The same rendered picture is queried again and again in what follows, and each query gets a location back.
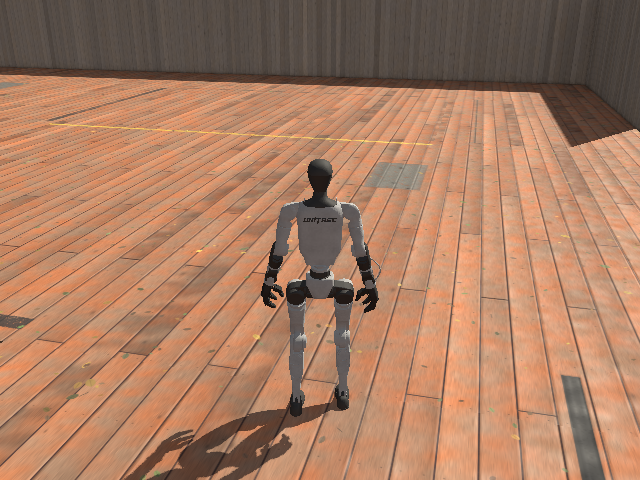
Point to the left robot forearm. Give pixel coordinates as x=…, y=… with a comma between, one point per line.
x=273, y=267

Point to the right robot forearm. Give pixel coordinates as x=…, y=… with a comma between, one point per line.
x=365, y=269

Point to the right robot hand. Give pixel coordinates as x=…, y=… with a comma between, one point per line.
x=373, y=297

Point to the robot right upper arm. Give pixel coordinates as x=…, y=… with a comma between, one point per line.
x=352, y=213

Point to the robot left upper arm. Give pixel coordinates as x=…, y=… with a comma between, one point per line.
x=288, y=212

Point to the robot right shin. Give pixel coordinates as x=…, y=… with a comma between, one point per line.
x=343, y=364

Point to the left robot hand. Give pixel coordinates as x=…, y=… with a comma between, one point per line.
x=267, y=294

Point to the robot left foot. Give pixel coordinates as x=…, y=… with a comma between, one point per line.
x=296, y=408

